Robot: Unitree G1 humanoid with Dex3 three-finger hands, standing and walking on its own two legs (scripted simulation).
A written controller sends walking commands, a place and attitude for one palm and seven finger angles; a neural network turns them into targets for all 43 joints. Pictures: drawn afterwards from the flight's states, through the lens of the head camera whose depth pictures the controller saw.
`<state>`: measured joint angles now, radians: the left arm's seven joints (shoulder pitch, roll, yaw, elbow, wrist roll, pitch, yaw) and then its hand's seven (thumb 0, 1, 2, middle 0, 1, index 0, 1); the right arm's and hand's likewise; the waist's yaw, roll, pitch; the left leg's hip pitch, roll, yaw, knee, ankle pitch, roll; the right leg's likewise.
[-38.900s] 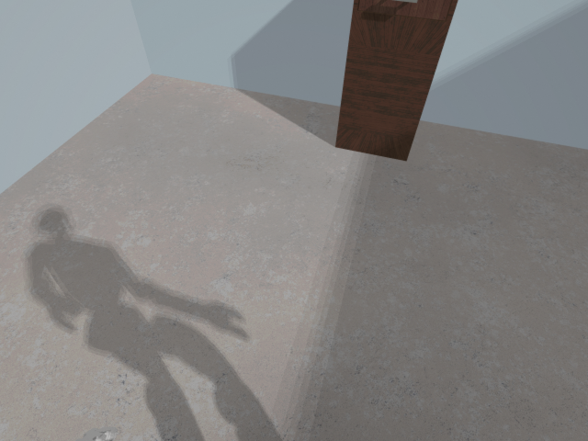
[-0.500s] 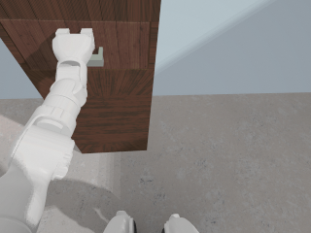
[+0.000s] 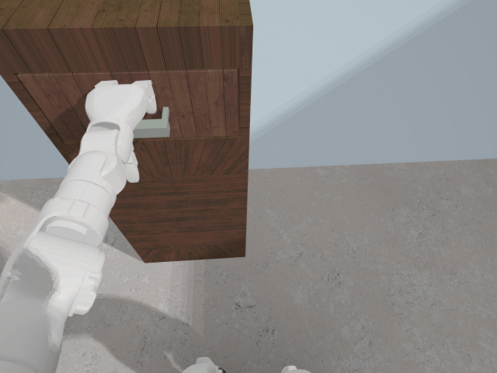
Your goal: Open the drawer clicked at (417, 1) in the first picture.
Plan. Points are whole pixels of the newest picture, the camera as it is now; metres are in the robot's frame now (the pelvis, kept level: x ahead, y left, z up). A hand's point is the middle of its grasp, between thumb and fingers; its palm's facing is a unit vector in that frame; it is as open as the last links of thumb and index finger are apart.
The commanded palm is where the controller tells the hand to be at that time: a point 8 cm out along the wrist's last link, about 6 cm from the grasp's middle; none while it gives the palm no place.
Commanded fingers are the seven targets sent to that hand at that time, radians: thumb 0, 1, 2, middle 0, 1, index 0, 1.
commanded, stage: lift the hand off the handle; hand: left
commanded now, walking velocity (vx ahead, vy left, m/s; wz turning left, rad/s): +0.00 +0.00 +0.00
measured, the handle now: (140, 120) +0.55 +0.17 +0.07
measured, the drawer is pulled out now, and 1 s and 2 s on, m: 0.00 0.00 0.00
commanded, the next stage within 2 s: draw the hand back to the body in 0.74 s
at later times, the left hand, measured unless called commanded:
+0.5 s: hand (121, 81) +0.50 +0.16 +0.18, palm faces +0.02 -0.03 -1.00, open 13.4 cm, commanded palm +0.49 +0.17 +0.25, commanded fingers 0.00 -0.50 0.30 -0.30 -1.20 -0.30 -1.20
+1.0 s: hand (108, 75) +0.49 +0.17 +0.20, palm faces -0.01 -0.04 -1.00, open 13.7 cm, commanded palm +0.45 +0.18 +0.27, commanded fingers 0.00 -0.50 0.30 -0.30 -1.20 -0.30 -1.20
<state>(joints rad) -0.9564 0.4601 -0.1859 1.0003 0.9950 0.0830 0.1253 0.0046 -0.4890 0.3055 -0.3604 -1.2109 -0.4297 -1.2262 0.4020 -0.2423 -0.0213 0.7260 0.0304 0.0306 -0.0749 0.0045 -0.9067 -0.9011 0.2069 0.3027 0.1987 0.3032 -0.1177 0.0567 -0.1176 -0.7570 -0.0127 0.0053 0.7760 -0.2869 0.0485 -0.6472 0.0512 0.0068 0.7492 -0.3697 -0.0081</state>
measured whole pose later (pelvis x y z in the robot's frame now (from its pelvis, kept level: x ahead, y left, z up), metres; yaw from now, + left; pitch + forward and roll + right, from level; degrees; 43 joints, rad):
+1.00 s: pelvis +0.03 -0.02 +0.03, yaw +0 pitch +7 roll +0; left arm -0.86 0.53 -0.13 0.72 0.93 0.04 -0.13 0.00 -0.49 0.31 -0.33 -1.21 -0.33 -1.22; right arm 0.27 -0.28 -0.02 0.69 0.07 0.17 -0.04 0.01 -0.91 -0.90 0.20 0.30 0.20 0.30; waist -0.04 0.06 -0.11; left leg -0.43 -0.01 0.02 0.55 -0.25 0.02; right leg -0.34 0.05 0.03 0.55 -0.34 -0.04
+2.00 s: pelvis +0.03 -0.02 +0.04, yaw -1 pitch -4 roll +0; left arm 0.32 0.35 0.30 -0.45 -0.11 -0.11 0.07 0.00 0.17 0.60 -0.26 -0.76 -0.26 -0.77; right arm 0.21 -0.25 0.01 0.67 0.01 -0.07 -0.06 0.01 -0.91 -0.90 0.20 0.30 0.20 0.30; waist 0.04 0.06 0.01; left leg -0.14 0.00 0.02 0.41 -0.21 0.01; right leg -0.04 0.06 0.04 0.37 -0.26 -0.04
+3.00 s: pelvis -0.01 +0.00 +0.03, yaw -3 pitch +0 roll -1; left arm 0.62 0.47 0.46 -0.69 -0.07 -0.20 0.11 0.02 0.89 0.90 -0.22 -0.30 -0.21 -0.31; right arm 0.22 -0.23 -0.03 0.54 0.02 -0.03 -0.05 0.01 -0.91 -0.90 0.20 0.30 0.19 0.30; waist -0.02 0.00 0.01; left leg -0.34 -0.01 0.06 0.51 -0.19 0.05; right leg -0.25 0.05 0.07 0.50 -0.25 0.00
